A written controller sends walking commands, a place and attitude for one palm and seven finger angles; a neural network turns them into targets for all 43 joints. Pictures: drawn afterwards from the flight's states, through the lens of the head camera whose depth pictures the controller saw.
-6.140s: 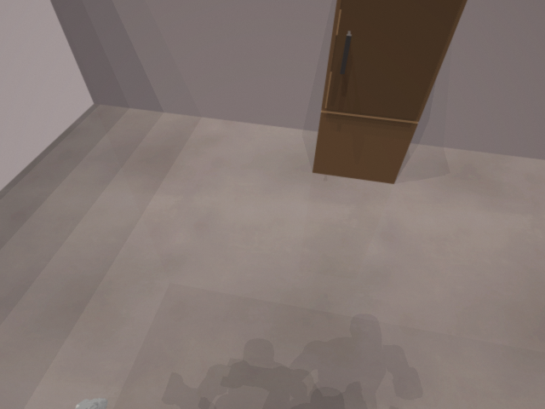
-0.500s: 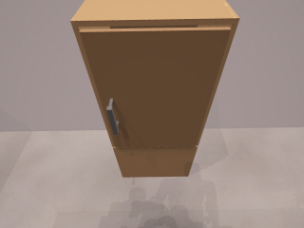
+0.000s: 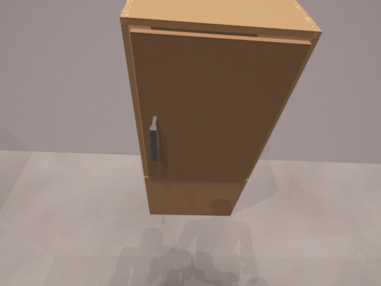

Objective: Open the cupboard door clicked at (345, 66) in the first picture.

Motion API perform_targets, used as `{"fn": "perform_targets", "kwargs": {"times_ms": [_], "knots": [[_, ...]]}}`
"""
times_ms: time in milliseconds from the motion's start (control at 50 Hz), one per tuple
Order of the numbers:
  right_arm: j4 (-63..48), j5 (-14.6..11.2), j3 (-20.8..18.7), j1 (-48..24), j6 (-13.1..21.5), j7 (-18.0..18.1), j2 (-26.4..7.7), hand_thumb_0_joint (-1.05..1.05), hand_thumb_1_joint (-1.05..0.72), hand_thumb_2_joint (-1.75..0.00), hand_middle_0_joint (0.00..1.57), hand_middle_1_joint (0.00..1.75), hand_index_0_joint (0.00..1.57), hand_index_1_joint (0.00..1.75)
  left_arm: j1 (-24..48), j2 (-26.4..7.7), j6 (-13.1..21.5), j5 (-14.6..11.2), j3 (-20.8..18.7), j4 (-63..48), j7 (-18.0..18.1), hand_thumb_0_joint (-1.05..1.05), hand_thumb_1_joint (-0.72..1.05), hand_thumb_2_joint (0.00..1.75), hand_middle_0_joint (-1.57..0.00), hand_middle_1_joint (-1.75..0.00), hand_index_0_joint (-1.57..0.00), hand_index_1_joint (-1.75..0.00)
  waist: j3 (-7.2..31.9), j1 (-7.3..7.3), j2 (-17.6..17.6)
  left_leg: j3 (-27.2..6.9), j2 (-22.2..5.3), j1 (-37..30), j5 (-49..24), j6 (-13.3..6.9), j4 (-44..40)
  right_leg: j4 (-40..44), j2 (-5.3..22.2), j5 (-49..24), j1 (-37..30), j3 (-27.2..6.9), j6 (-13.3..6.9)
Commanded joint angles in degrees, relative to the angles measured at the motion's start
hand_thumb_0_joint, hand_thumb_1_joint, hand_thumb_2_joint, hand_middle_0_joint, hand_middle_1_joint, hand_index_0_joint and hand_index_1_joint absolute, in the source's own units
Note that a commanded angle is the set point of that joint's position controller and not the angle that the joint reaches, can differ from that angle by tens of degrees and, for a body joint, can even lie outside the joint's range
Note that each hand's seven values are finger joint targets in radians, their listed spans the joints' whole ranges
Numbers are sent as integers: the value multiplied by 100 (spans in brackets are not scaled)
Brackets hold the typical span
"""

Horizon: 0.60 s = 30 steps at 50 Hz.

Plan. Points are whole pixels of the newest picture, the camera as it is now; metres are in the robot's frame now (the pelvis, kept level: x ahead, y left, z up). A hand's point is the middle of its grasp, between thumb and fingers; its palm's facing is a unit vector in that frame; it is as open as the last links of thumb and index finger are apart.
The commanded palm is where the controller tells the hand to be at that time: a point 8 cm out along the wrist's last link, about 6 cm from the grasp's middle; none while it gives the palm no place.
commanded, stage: come to a stop and stand still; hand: left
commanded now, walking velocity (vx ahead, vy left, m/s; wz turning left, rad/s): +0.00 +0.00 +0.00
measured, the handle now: (155, 139) +0.53 +0.14 -0.08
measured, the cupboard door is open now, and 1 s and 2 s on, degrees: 0 0 0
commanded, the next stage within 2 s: look again from close up in 0.66 s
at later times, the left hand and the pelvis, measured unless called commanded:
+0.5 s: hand out of the picture -0.05 +0.11 -0.18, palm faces +0.05 -0.98 -0.17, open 7.4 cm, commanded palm none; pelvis -0.03 -0.05 +0.00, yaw +0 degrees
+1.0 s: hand out of the picture -0.01 +0.15 -0.18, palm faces +0.08 -0.97 -0.23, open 7.4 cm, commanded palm none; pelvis -0.02 -0.03 -0.01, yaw +2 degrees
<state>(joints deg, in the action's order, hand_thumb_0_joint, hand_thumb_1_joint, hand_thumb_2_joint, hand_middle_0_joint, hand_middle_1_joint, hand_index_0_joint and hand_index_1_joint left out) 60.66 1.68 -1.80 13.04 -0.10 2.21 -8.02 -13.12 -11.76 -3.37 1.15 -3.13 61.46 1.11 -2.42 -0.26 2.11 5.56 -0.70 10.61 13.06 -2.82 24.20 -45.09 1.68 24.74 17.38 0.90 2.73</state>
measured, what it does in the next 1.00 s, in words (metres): steps on the spot: right foot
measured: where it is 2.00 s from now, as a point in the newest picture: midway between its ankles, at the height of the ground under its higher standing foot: outside the picture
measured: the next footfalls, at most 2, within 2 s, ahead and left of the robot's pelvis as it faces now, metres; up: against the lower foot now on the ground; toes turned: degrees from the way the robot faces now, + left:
right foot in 0.14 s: -0.01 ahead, -0.14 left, +0.00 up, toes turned -3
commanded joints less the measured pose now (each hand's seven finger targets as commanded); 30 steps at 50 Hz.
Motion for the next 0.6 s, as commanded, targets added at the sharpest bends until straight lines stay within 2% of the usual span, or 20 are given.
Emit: {"fn": "perform_targets", "kwargs": {"times_ms": [0,40,60,80,100,120,140,160,180,200,260,340,440,580], "knots": [[26,-42,-248,502,36,69,-1073,0,-90,-90,20,30,20,30,123,-109,127,-56,68,-283,-8,0,90,90,-20,-30,-20,-30,293,-205,-1023,-1333,-1593,-856,-2781,-642,-608,846,78,31,111,63,-71],[83,-68,-226,407,43,48,-984,0,-90,-90,20,30,20,30,-146,-109,164,-63,92,-134,18,0,90,90,-20,-30,-20,-30,317,-74,-1057,-1233,-1417,-691,-2518,-521,-513,1580,77,-435,-309,136,-117],[98,-91,-209,401,45,43,-959,0,-90,-90,20,30,20,30,-321,-118,196,-64,96,-34,30,0,90,90,-20,-30,-20,-30,390,-15,-937,-1146,-1291,-546,-2247,-381,-406,2128,88,-934,-675,185,-129],[137,-122,-187,388,60,23,-859,0,-90,-90,20,30,20,30,-522,-177,249,-51,109,65,57,0,90,90,-20,-30,-20,-30,442,59,-699,-991,-1111,-359,-1835,-180,-202,2674,223,-1550,-1019,57,-165],[138,-161,-155,393,71,0,-659,0,-90,-90,20,30,20,30,-510,-312,295,-38,119,114,91,0,90,90,-20,-30,-20,-30,277,-15,-326,-741,-854,59,-1202,61,-73,2723,583,-1969,-1210,-326,-296],[125,-169,-91,390,67,-33,-500,0,-90,-90,20,30,20,30,-412,-397,324,-54,143,115,101,0,90,90,-20,-30,-20,-30,181,-74,-77,-569,-617,175,-627,203,-163,2682,856,-2132,-1087,-482,-428],[163,-145,-46,357,39,-51,-404,0,-90,-90,20,30,20,30,-319,-382,339,-50,160,140,99,0,90,90,-20,-30,-20,-30,49,-89,90,-493,-500,101,-534,265,-256,2632,827,-2100,-853,-475,-487],[214,-113,-23,353,15,-47,-422,0,-90,-90,20,30,20,30,-297,-365,368,-61,157,153,97,0,90,90,-20,-30,-20,-30,-39,-85,454,-442,-466,-75,-428,292,-236,2703,737,-1875,-593,-502,-500],[275,-108,-19,401,11,-46,-448,0,-90,-90,20,30,20,30,-268,-297,369,-74,186,166,98,0,90,90,-20,-30,-20,-30,-153,-101,420,-432,-503,-205,-378,281,-281,2786,705,-1540,-375,-462,-486],[329,-108,-7,470,18,-46,-453,0,-90,-90,20,30,20,30,-257,-251,364,-79,206,164,99,0,90,90,-20,-30,-20,-30,-230,-111,245,-482,-534,-247,-411,261,-362,2811,618,-1287,-292,-438,-455],[448,-111,29,534,18,-45,-422,0,-90,-90,20,30,20,30,-388,-200,354,-87,221,215,114,0,90,90,-20,-30,-20,-30,-458,-49,-8,-498,-560,-116,-295,251,-455,2897,519,-956,-264,-401,-414],[522,-105,41,673,-10,-44,-331,0,-90,-90,20,30,20,30,-533,-143,355,-84,221,242,125,0,90,90,-20,-30,-20,-30,-579,-31,30,-458,-530,-87,-101,265,-445,3040,506,-541,-109,-445,-431],[570,-102,41,826,-20,-34,-225,0,-90,-90,20,30,20,30,-679,-62,368,-80,211,249,134,0,90,90,-20,-30,-20,-30,-543,-31,58,-441,-504,-68,-95,277,-347,3092,501,-363,-36,-488,-461],[583,-100,51,917,7,-9,-128,0,-90,-90,20,30,20,30,-868,102,397,-82,205,305,138,0,90,90,-20,-30,-20,-30,-486,-18,-123,-436,-507,-58,-276,285,-262,3015,491,-583,-21,-470,-488]]}}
